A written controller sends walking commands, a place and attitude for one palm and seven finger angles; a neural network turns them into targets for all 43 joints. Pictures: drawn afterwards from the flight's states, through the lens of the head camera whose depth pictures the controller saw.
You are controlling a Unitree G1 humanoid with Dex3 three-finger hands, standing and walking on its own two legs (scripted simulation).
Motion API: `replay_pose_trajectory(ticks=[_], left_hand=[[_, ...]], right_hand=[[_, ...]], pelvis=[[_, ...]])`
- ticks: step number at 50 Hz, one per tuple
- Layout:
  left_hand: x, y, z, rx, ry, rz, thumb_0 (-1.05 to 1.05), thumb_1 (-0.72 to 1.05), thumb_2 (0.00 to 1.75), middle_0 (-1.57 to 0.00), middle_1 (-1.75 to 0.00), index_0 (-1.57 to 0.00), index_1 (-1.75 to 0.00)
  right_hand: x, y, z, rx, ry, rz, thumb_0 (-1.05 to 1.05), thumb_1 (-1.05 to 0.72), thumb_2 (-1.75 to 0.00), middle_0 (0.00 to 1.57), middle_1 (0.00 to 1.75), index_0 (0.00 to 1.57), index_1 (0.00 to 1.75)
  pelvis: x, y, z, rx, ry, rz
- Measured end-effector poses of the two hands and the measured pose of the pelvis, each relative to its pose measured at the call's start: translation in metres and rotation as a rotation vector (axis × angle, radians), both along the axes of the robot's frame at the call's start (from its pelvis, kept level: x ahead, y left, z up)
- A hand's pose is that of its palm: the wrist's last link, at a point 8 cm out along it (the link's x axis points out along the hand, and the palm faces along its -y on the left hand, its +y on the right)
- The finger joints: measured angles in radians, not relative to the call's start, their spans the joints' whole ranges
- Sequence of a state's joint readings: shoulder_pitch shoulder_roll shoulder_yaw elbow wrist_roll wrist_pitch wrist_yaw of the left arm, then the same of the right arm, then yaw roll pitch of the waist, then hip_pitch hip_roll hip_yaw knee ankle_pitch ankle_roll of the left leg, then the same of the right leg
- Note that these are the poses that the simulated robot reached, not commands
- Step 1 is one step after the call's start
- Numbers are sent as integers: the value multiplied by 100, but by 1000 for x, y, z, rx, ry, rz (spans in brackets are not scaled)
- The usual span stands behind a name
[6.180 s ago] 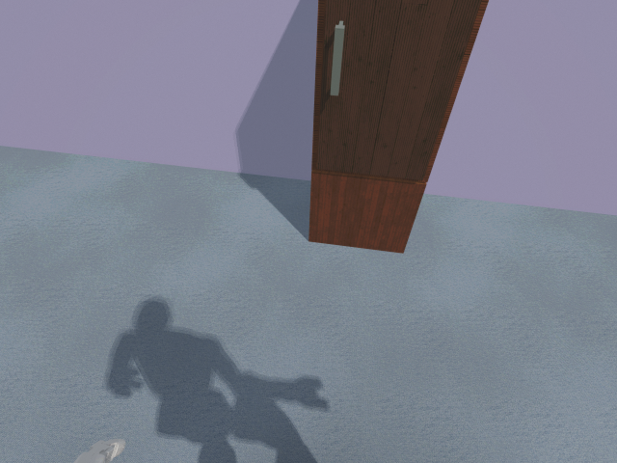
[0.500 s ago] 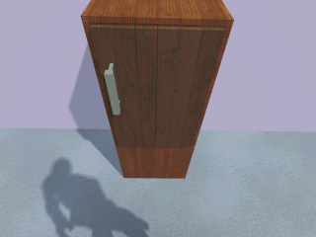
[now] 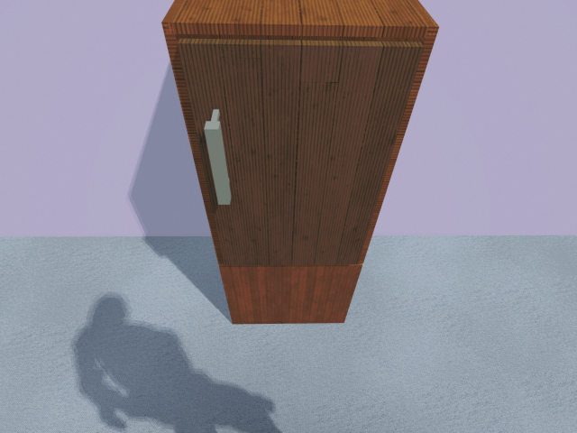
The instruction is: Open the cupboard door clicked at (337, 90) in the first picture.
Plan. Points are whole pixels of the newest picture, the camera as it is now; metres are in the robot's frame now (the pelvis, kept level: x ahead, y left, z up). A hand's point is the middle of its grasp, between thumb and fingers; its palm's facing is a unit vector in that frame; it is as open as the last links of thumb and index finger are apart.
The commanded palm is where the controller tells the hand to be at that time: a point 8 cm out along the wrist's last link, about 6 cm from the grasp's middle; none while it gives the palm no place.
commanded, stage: look again from close up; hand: left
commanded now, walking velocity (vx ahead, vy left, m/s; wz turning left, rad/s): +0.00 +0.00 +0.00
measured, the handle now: (220, 159) +0.56 +0.16 +0.06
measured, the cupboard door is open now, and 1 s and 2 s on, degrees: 0 0 0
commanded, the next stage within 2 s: raise the hand with hooked fingers in 0.16 s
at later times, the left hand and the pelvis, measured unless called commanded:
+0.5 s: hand (149, 366) +0.20 +0.19 +0.02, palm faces +0.24 -0.97 -0.09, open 7.8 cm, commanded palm +0.10 +0.25 -0.04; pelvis -0.03 -0.01 -0.02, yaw +1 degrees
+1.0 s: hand (140, 379) +0.19 +0.21 -0.01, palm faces -0.03 -1.00 -0.03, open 10.5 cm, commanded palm +0.15 +0.27 +0.01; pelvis -0.05 -0.03 -0.06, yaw +1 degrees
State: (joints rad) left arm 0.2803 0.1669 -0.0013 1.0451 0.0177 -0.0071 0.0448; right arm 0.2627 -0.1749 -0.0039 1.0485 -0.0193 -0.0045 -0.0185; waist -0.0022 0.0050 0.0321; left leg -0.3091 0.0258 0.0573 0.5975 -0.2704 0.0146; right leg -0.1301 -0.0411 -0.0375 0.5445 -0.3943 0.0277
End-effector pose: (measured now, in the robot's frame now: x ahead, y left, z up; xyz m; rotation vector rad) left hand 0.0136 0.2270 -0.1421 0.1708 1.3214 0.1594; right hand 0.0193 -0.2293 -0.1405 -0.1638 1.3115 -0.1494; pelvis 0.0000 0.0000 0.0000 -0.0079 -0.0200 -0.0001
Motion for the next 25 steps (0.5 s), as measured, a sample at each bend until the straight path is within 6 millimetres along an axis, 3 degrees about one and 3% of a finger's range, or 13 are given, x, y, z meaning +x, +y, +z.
replay_pose_trajectory(ticks=[14, 16, 22, 25], left_hand=[[-12, 16, 3, 16, 34, -5, 1, 91, 90, -20, -29, -20, -30], [14, 19, 24, 27, -138, 81, 1, 90, 90, -20, -30, -20, -30], [125, 19, 141, 100, -945, 87, 2, 85, 87, -21, -33, -20, -33], [150, 13, 165, 49, -1201, 9, 1, 80, 85, -21, -36, -20, -37]], right_hand=[[5, 0, 8, -11, -8, 20, 0, -91, -90, 20, 30, 20, 30], [16, -2, 15, -29, -108, 23, 0, -91, -90, 20, 30, 20, 30], [73, -12, 34, -52, -495, 32, 1, -90, -90, 20, 30, 20, 30], [100, -19, 41, -55, -624, 58, 1, -90, -90, 20, 30, 20, 30]], pelvis=[[-5, 4, 4, 0, 18, -4], [-7, 3, 3, 2, 22, 0], [-18, -3, -5, 12, 50, 34], [-28, -11, -17, 5, 106, 25]])
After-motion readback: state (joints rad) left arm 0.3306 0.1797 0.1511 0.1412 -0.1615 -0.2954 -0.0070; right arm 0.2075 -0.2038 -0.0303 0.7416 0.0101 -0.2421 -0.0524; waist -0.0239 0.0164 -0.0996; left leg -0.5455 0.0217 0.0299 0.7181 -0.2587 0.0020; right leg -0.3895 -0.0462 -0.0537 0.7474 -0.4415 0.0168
